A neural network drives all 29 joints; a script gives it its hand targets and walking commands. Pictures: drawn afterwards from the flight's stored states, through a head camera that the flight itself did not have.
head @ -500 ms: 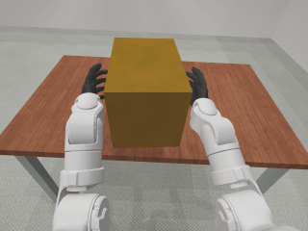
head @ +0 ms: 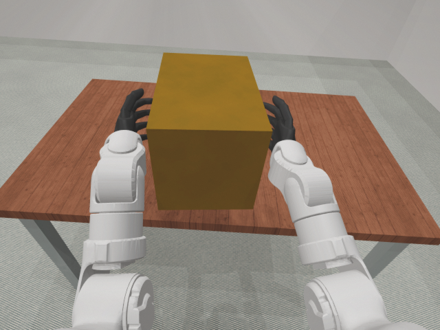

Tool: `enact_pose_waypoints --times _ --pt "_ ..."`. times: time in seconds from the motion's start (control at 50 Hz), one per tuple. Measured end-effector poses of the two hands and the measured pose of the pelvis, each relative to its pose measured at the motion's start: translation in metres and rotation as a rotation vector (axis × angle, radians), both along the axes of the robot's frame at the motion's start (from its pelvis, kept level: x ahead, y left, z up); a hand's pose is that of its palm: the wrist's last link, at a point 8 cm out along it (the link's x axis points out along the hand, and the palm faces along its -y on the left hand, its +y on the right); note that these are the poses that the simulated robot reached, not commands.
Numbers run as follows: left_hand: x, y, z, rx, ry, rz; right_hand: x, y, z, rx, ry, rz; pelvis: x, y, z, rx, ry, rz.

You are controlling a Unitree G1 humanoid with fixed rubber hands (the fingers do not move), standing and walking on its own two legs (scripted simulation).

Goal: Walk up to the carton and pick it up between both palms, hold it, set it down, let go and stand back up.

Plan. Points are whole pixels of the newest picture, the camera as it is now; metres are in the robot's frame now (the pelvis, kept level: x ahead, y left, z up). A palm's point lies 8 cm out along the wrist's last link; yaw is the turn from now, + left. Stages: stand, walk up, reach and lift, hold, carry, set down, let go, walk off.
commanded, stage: hold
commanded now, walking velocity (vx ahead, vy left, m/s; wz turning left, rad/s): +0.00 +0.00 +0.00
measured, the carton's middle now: (206, 127) +0.41 +0.00 +0.18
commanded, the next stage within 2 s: none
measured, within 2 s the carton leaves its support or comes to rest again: neither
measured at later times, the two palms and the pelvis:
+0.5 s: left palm (127, 137) +0.37 +0.13 +0.20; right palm (279, 143) +0.36 -0.12 +0.19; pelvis +0.00 +0.00 +0.00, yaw +0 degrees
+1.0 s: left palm (129, 135) +0.37 +0.13 +0.20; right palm (280, 141) +0.36 -0.12 +0.19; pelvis +0.01 +0.00 +0.00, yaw +0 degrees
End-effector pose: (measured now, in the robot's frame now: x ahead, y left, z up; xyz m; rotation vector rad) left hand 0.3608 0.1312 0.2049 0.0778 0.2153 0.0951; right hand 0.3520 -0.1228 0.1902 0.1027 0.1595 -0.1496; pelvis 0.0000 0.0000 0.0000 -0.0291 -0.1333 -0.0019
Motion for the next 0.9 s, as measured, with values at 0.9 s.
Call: enact_pose_waypoints --times 0.9 --pt "0.009 0.002 -0.004 0.008 0.034 0.006 0.011 0.001 -0.002 -0.008 0.032 0.002 0.004 0.005 0.001 0.002 0.011 -0.005"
